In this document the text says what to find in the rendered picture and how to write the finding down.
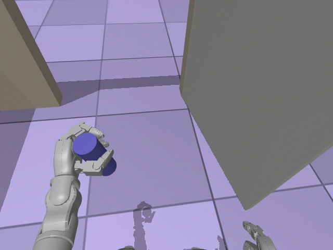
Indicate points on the left robot arm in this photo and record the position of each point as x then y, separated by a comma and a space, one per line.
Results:
59, 226

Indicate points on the can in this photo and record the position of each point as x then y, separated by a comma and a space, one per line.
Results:
88, 147

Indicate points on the left robot hand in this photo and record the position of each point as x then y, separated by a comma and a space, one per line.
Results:
66, 161

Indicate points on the right robot hand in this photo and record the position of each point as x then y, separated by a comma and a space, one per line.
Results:
263, 242

